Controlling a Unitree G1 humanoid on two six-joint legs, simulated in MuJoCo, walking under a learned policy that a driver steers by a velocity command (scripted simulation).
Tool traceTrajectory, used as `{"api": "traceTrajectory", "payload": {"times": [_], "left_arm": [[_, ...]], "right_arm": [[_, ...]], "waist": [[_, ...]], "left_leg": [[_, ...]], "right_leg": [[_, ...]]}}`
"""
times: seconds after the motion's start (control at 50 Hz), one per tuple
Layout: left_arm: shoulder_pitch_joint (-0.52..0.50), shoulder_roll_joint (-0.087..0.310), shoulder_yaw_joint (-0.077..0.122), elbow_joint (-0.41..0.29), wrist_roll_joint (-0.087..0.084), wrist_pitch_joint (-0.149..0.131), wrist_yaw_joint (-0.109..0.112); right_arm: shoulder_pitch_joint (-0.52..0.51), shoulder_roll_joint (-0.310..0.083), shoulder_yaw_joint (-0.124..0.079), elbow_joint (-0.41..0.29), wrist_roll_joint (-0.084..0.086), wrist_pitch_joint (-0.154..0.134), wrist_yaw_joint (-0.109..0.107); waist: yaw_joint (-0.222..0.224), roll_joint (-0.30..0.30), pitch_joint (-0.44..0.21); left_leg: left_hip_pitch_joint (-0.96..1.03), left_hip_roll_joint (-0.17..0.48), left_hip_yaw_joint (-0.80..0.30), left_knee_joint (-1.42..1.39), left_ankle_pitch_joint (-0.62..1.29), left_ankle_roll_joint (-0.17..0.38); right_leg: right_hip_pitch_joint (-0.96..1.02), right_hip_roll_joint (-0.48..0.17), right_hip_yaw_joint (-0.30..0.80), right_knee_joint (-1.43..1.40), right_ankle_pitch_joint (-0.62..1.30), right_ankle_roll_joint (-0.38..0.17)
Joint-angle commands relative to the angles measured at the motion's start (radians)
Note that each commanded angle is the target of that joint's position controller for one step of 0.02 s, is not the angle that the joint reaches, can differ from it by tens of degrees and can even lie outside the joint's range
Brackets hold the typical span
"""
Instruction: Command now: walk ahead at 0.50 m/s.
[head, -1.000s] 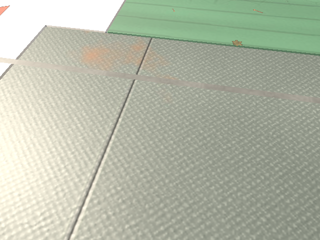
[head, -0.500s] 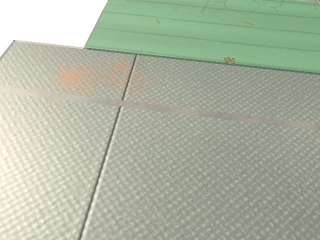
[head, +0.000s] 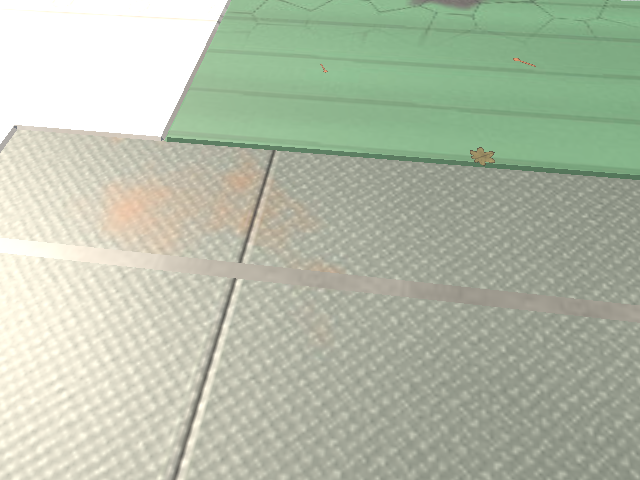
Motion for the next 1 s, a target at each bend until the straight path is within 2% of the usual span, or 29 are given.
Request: {"api": "traceTrajectory", "payload": {"times": [0.02, 0.04, 0.08, 0.12, 0.2, 0.28, 0.32, 0.36, 0.38, 0.4, 0.42, 0.44, 0.46, 0.48, 0.5, 0.52, 0.54, 0.56, 0.58, 0.6, 0.64, 0.7, 0.76, 0.86, 0.9, 0.94, 0.96, 0.98, 1.0], "left_arm": [[0.026, 0.08, 0.01, -0.023, 0.01, -0.014, -0.003], [0.044, 0.095, 0.013, -0.012, 0.008, -0.016, 0.0], [0.077, 0.128, 0.02, 0.003, 0.008, -0.018, 0.013], [0.113, 0.135, 0.021, 0.015, 0.006, -0.012, 0.026], [0.17, 0.141, 0.018, 0.033, -0.004, -0.003, 0.037], [0.242, 0.15, 0.022, 0.067, -0.012, 0.01, 0.04], [0.259, 0.156, 0.027, 0.08, -0.015, 0.02, 0.043], [0.249, 0.167, 0.034, 0.084, -0.018, 0.028, 0.046], [0.231, 0.175, 0.037, 0.082, -0.018, 0.032, 0.047], [0.204, 0.181, 0.038, 0.076, -0.019, 0.036, 0.047], [0.191, 0.16, 0.03, 0.069, -0.016, 0.04, 0.046], [0.199, 0.125, 0.013, 0.044, 0.002, 0.039, 0.046], [0.321, -0.021, -0.028, 0.041, 0.001, 0.014, 0.033], [0.265, 0.086, -0.005, 0.053, -0.025, -0.012, 0.027], [0.165, 0.142, 0.01, 0.021, -0.046, -0.026, 0.024], [0.111, 0.141, 0.011, 0.01, -0.044, -0.029, 0.031], [0.087, 0.133, 0.018, 0.008, -0.028, -0.023, 0.038], [0.108, 0.117, 0.022, 0.013, -0.022, -0.008, 0.039], [0.128, 0.092, 0.021, 0.018, -0.021, 0.006, 0.04], [0.136, 0.073, 0.02, 0.021, -0.019, 0.016, 0.042], [0.088, 0.073, 0.023, 0.002, -0.012, 0.027, 0.046], [-0.018, 0.074, 0.026, -0.033, -0.003, 0.027, 0.043], [-0.115, 0.058, 0.02, -0.058, -0.007, 0.021, 0.033], [-0.254, 0.055, 0.007, -0.105, -0.018, 0.013, 0.012], [-0.276, 0.065, 0.007, -0.123, -0.02, 0.006, 0.0], [-0.237, 0.09, 0.015, -0.121, -0.022, -0.001, -0.007], [-0.17, 0.114, 0.027, -0.105, -0.02, -0.003, -0.007], [-0.025, 0.15, 0.049, -0.058, -0.017, -0.004, -0.003], [0.165, 0.218, 0.074, -0.012, -0.004, -0.005, 0.007]], "right_arm": [[0.038, -0.055, -0.024, -0.052, -0.007, 0.008, -0.01], [0.037, -0.047, -0.024, -0.055, -0.009, 0.016, -0.012], [-0.029, -0.058, -0.03, -0.08, -0.015, 0.023, -0.016], [-0.104, -0.058, -0.032, -0.105, -0.02, 0.022, -0.015], [-0.234, -0.033, -0.023, -0.14, -0.015, 0.014, -0.001], [-0.349, -0.029, -0.012, -0.178, -0.006, 0.008, 0.019], [-0.386, -0.034, -0.009, -0.199, -0.003, 0.001, 0.032], [-0.374, -0.052, -0.012, -0.207, -0.001, -0.005, 0.042], [-0.333, -0.07, -0.02, -0.2, -0.001, -0.008, 0.044], [-0.247, -0.096, -0.034, -0.177, -0.004, -0.01, 0.042], [-0.079, -0.142, -0.06, -0.123, -0.007, -0.01, 0.036], [0.109, -0.221, -0.081, -0.085, -0.02, -0.008, 0.025], [0.158, -0.286, -0.091, -0.064, -0.024, -0.005, 0.031], [0.148, -0.185, -0.063, -0.069, -0.017, -0.006, 0.032], [0.054, -0.142, -0.049, -0.087, -0.015, -0.009, 0.029], [-0.031, -0.117, -0.039, -0.107, -0.02, -0.009, 0.028], [-0.082, -0.09, -0.031, -0.113, -0.028, -0.01, 0.032], [-0.1, -0.065, -0.022, -0.111, -0.037, -0.012, 0.034], [-0.095, -0.061, -0.021, -0.103, -0.037, -0.014, 0.037], [-0.078, -0.071, -0.023, -0.093, -0.033, -0.016, 0.035], [-0.049, -0.105, -0.031, -0.078, -0.032, -0.018, 0.024], [-0.004, -0.118, -0.033, -0.059, -0.029, -0.01, 0.007], [0.035, -0.122, -0.032, -0.042, -0.022, -0.005, -0.001], [0.118, -0.132, -0.037, 0.005, -0.012, 0.009, -0.005], [0.123, -0.141, -0.043, 0.017, -0.009, 0.018, -0.009], [0.105, -0.153, -0.049, 0.019, -0.006, 0.026, -0.012], [0.08, -0.161, -0.051, 0.014, -0.005, 0.031, -0.013], [0.062, -0.147, -0.046, 0.009, -0.005, 0.036, -0.013], [0.066, -0.109, -0.029, -0.01, -0.016, 0.037, -0.011]], "waist": [[-0.017, -0.115, -0.054], [-0.023, -0.109, -0.039], [-0.017, -0.088, -0.009], [0.001, -0.078, 0.005], [0.04, -0.088, 0.028], [0.08, -0.086, 0.063], [0.082, -0.091, 0.075], [0.059, -0.106, 0.063], [0.031, -0.118, 0.037], [-0.022, -0.126, -0.017], [-0.096, -0.107, -0.116], [-0.151, 0.01, -0.269], [-0.08, 0.281, -0.39], [-0.112, 0.184, -0.378], [-0.099, 0.135, -0.23], [-0.069, 0.046, -0.156], [-0.04, 0.017, -0.096], [-0.006, 0.033, -0.081], [0.009, 0.045, -0.073], [0.017, 0.043, -0.062], [0.019, 0.029, -0.028], [-0.004, 0.019, 0.002], [-0.031, 0.028, 0.023], [-0.076, 0.028, 0.066], [-0.07, 0.036, 0.072], [-0.037, 0.054, 0.046], [0.005, 0.066, 0.004], [0.075, 0.055, -0.079], [0.14, -0.013, -0.217]], "left_leg": [[-0.159, 0.103, -0.045, -0.026, 0.094, 0.005], [-0.165, 0.106, -0.038, -0.053, 0.114, -0.003], [-0.235, 0.113, -0.035, -0.141, 0.195, -0.024], [-0.296, 0.113, -0.033, -0.25, 0.295, -0.039], [-0.274, 0.079, 0.001, -0.476, 0.456, -0.042], [-0.285, 0.052, 0.019, -0.599, 0.443, -0.036], [-0.294, 0.046, 0.017, -0.639, 0.392, -0.02], [-0.245, 0.03, 0.025, -0.669, 0.321, 0.005], [-0.168, 0.009, 0.04, -0.681, 0.29, 0.02], [-0.033, -0.026, 0.071, -0.697, 0.282, 0.04], [0.198, -0.047, 0.084, -0.703, 0.303, 0.069], [0.52, 0.138, -0.128, -0.678, 0.325, 0.136], [0.834, 0.356, -0.614, -0.807, 0.167, 0.302], [0.813, 0.338, -0.683, -0.877, 0.058, 0.278], [0.682, 0.305, -0.527, -0.888, 0.098, 0.228], [0.531, 0.267, -0.405, -0.914, 0.192, 0.201], [0.401, 0.231, -0.319, -0.945, 0.271, 0.187], [0.326, 0.201, -0.259, -0.977, 0.305, 0.175], [0.287, 0.189, -0.23, -1.004, 0.315, 0.177], [0.262, 0.184, -0.203, -1.025, 0.337, 0.185], [0.247, 0.184, -0.164, -1.058, 0.365, 0.196], [0.281, 0.173, -0.119, -1.08, 0.375, 0.182], [0.291, 0.143, -0.059, -1.087, 0.37, 0.153], [0.411, 0.179, -0.041, -1.053, 0.363, 0.146], [0.471, 0.209, -0.048, -1.014, 0.399, 0.137], [0.502, 0.225, -0.049, -0.955, 0.515, 0.119], [0.498, 0.212, -0.033, -0.879, 0.673, 0.105], [0.461, 0.163, 0.007, -0.715, 0.802, 0.081], [0.272, 0.104, 0.039, -0.441, 0.656, 0.047]], "right_leg": [[0.151, -0.257, 0.295, -0.302, 0.062, -0.165], [0.132, -0.252, 0.266, -0.321, 0.094, -0.174], [0.142, -0.254, 0.234, -0.345, 0.144, -0.182], [0.182, -0.25, 0.209, -0.353, 0.176, -0.173], [0.219, -0.218, 0.14, -0.36, 0.171, -0.137], [0.325, -0.249, 0.132, -0.331, 0.16, -0.136], [0.388, -0.279, 0.138, -0.294, 0.186, -0.13], [0.428, -0.302, 0.142, -0.245, 0.266, -0.115], [0.432, -0.301, 0.136, -0.202, 0.373, -0.104], [0.42, -0.28, 0.113, -0.105, 0.54, -0.088], [0.357, -0.224, 0.073, 0.086, 0.619, -0.06], [0.137, -0.159, 0.024, 0.409, 0.351, -0.023], [-0.259, 0.037, 0.052, 0.745, -0.347, 0.037], [-0.371, -0.009, 0.188, 0.869, -0.425, 0.019], [-0.434, -0.062, 0.169, 0.885, -0.343, 0.001], [-0.396, -0.116, 0.142, 0.842, -0.247, -0.001], [-0.351, -0.146, 0.133, 0.776, -0.19, 0.004], [-0.287, -0.171, 0.141, 0.733, -0.151, 0.003], [-0.252, -0.176, 0.137, 0.701, -0.135, 0.006], [-0.245, -0.18, 0.13, 0.67, -0.126, 0.012], [-0.297, -0.187, 0.123, 0.592, -0.058, 0.029], [-0.373, -0.185, 0.119, 0.429, 0.098, 0.051], [-0.346, -0.157, 0.093, 0.261, 0.229, 0.054], [-0.35, -0.125, 0.071, 0.111, 0.222, 0.044], [-0.348, -0.119, 0.074, 0.075, 0.162, 0.023], [-0.265, -0.097, 0.057, 0.049, 0.09, -0.003], [-0.153, -0.066, 0.029, 0.036, 0.07, -0.02], [0.044, -0.031, 0.001, 0.02, 0.081, -0.045], [0.361, -0.147, 0.131, 0.053, 0.099, -0.101]]}}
